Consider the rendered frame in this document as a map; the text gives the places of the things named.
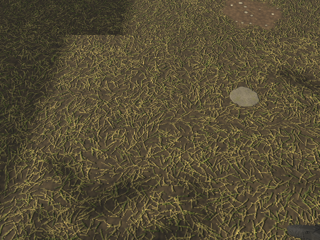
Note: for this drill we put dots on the robot right hand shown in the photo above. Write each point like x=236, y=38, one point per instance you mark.
x=304, y=232

